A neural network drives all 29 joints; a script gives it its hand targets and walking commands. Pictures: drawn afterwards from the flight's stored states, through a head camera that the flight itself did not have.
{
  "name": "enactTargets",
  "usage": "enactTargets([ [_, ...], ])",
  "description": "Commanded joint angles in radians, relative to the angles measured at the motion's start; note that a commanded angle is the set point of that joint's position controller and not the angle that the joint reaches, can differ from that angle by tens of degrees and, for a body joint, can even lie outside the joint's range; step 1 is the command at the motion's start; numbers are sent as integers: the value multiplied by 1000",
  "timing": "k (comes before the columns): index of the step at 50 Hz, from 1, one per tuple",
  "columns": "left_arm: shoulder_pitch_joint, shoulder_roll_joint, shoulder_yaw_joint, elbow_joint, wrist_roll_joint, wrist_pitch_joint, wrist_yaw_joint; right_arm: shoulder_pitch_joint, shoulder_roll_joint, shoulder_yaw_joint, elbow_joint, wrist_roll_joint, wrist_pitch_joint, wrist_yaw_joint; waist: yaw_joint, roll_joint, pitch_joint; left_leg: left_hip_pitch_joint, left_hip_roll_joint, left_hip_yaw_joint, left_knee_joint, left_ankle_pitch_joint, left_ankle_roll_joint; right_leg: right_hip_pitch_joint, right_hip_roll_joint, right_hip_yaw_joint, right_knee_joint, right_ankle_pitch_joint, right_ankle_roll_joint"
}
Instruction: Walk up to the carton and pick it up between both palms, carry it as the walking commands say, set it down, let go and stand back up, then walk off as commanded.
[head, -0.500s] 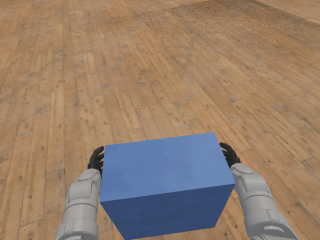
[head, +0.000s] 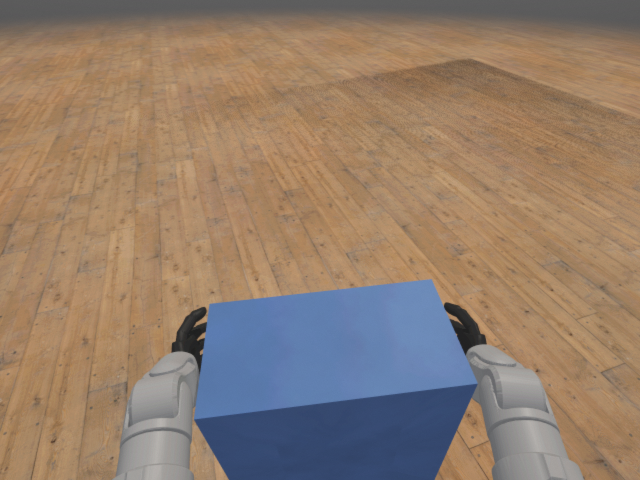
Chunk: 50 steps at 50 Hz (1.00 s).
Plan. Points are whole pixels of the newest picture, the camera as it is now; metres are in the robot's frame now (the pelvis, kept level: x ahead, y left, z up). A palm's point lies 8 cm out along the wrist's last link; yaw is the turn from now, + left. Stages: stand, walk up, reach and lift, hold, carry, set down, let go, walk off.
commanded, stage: reach and lift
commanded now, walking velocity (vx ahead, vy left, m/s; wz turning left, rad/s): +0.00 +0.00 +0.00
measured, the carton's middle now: (332, 401) +0.26 +0.02 -0.02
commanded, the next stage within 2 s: hold in 1.32 s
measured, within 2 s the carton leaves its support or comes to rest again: neither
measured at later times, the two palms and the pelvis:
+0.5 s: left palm (184, 356) +0.28 +0.22 +0.04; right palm (466, 354) +0.30 -0.15 +0.05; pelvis +0.00 +0.00 +0.00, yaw +1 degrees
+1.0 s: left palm (188, 361) +0.28 +0.21 +0.04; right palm (473, 366) +0.29 -0.16 +0.04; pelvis +0.01 +0.00 +0.01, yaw +1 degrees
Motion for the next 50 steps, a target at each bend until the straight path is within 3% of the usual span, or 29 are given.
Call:
enactTargets([
  [1,-724,-868,-695,-229,-177,18,-226,-733,949,606,-245,164,-1,231,76,-48,-230,302,-71,0,-120,186,2,-209,13,7,-208,88,7],
  [2,-720,-862,-705,-290,-183,10,-225,-697,974,629,-251,190,-3,240,99,-9,-236,297,-66,1,-129,212,3,-182,12,4,-188,134,3],
  [3,-726,-897,-692,-207,-176,32,-228,-704,983,601,-189,171,8,234,79,0,-245,290,-72,11,-133,183,-2,-188,4,20,-213,108,0],
  [5,-700,-920,-686,-145,-167,40,-236,-803,928,585,-263,168,-6,243,86,5,-221,287,-70,4,-137,115,-6,-209,10,14,-229,7,-12],
  [6,-749,-942,-716,-196,-186,30,-236,-792,923,580,-269,161,-8,241,41,3,-235,291,-68,-2,-135,128,-5,-211,14,5,-219,40,-15],
  [8,-775,-944,-705,-205,-178,32,-229,-778,930,558,-233,154,-4,246,59,34,-201,280,-66,11,-139,88,-11,-219,9,8,-216,-3,-20],
  [10,-746,-944,-694,-140,-177,33,-229,-773,915,531,-192,141,-6,240,26,12,-184,262,-53,-11,-147,68,-8,-213,7,5,-216,-5,-16],
  [12,-779,-937,-721,-220,-195,22,-231,-756,940,554,-214,166,-13,245,36,62,-219,244,-59,-1,-141,112,-9,-173,8,8,-203,62,-19],
  [13,-811,-953,-716,-241,-202,18,-231,-760,946,553,-231,151,-16,251,20,-14,-317,282,-61,-18,-134,183,-13,-169,21,0,-199,121,-7],
  [14,-762,-929,-724,-244,-210,19,-237,-744,929,572,-255,170,-12,244,16,14,-316,249,-58,-8,-130,194,-9,-116,15,-2,-184,159,-5],
  [15,-774,-961,-746,-255,-222,17,-232,-781,915,571,-301,170,-20,235,-25,37,-323,226,-56,-7,-139,200,-9,-112,14,-5,-181,184,-5],
  [16,-711,-952,-741,-245,-209,13,-234,-820,918,637,-393,200,-31,242,36,8,-378,263,-68,-4,-133,232,-10,-96,25,-13,-183,192,3],
  [17,-745,-951,-752,-264,-217,13,-232,-702,923,589,-291,182,-23,232,-11,73,-323,222,-74,1,-133,254,-12,-87,12,5,-188,231,-7],
  [20,-758,-969,-812,-347,-259,9,-229,-689,917,601,-371,173,-15,220,-57,4,-435,292,-57,-40,-115,312,-17,-78,35,-12,-176,254,-8],
  [21,-761,-932,-790,-327,-238,12,-232,-676,901,574,-361,160,-11,221,-33,63,-392,287,-69,-26,-125,271,-21,-89,29,-20,-183,225,-7],
  [23,-643,-956,-768,-261,-216,36,-226,-620,906,590,-359,156,10,212,-29,19,-343,305,-67,-24,-131,291,-12,-110,24,-12,-199,244,-1],
  [26,-682,-950,-741,-239,-212,44,-242,-595,856,524,-325,114,19,200,-75,63,-321,231,-76,-14,-153,266,-16,-45,20,-9,-207,274,-5],
  [28,-606,-919,-730,-233,-203,45,-241,-552,875,548,-327,124,25,191,-75,22,-264,230,-74,-1,-156,284,-5,-48,17,-7,-212,301,12],
  [30,-593,-940,-748,-249,-208,50,-242,-548,868,556,-343,130,37,192,-74,68,-304,246,-73,-10,-152,379,-15,-7,26,-17,-209,369,12],
  [32,-589,-941,-753,-274,-217,48,-241,-542,847,561,-376,122,39,190,-95,18,-284,244,-74,-6,-171,319,-16,0,34,-23,-212,329,11],
  [35,-630,-922,-743,-291,-202,36,-243,-577,878,573,-391,127,36,189,-94,25,-262,206,-79,-1,-168,239,3,5,13,-7,-211,280,9],
  [37,-709,-937,-797,-358,-228,17,-244,-597,890,568,-398,134,24,188,-98,69,-298,240,-76,-21,-153,250,-9,-13,16,1,-216,269,0],
  [39,-655,-959,-795,-341,-242,31,-242,-534,865,551,-387,130,33,182,-118,26,-287,252,-67,-23,-157,298,-7,-23,27,-2,-217,294,-1],
  [40,-621,-949,-789,-330,-215,34,-239,-565,858,552,-424,127,29,185,-99,101,-267,215,-73,-13,-166,283,-14,12,24,-3,-224,300,-6],
  [41,-611,-946,-775,-299,-214,35,-238,-571,848,555,-411,122,28,180,-125,31,-267,223,-70,-17,-166,252,-5,-1,22,-8,-215,264,6],
  [45,-605,-905,-781,-334,-210,27,-239,-521,877,577,-407,131,31,179,-101,62,-305,214,-75,-8,-153,281,4,22,9,8,-210,323,6],
  [47,-638,-938,-788,-327,-229,24,-242,-527,857,552,-397,114,34,178,-128,30,-304,253,-64,-18,-161,293,0,-7,17,-2,-217,298,7],
  [48,-586,-949,-808,-348,-225,26,-237,-521,871,589,-455,140,28,185,-117,78,-361,277,-68,-33,-149,362,-4,19,24,-10,-210,348,-2],
  [50,-554,-933,-793,-330,-230,40,-237,-501,863,583,-471,129,36,175,-137,31,-297,276,-77,-16,-161,320,5,-12,12,-4,-224,339,3],
])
